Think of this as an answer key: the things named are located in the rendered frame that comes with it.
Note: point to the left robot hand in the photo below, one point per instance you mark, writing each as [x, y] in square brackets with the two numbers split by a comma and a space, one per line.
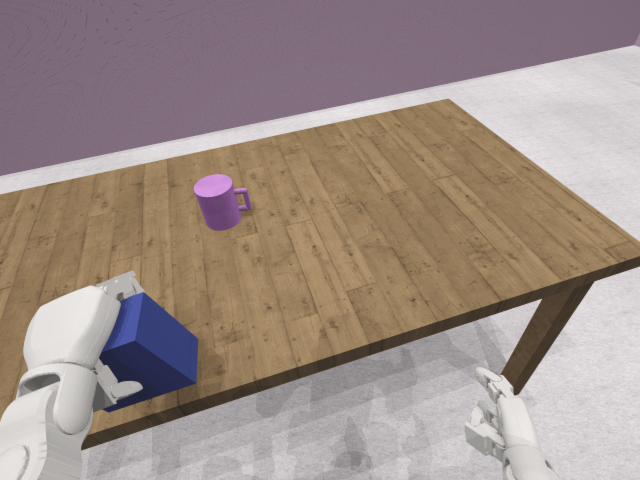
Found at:
[74, 329]

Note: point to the right robot forearm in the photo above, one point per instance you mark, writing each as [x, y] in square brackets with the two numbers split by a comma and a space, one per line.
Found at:
[527, 463]

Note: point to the left robot forearm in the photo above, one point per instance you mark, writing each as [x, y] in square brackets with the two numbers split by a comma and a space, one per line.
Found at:
[43, 429]

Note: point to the right robot hand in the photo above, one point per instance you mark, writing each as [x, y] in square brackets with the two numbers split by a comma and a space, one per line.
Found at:
[511, 422]

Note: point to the table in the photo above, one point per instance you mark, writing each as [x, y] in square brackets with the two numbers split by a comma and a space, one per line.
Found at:
[364, 235]

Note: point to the sponge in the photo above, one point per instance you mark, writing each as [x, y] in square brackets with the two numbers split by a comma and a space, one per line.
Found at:
[149, 346]

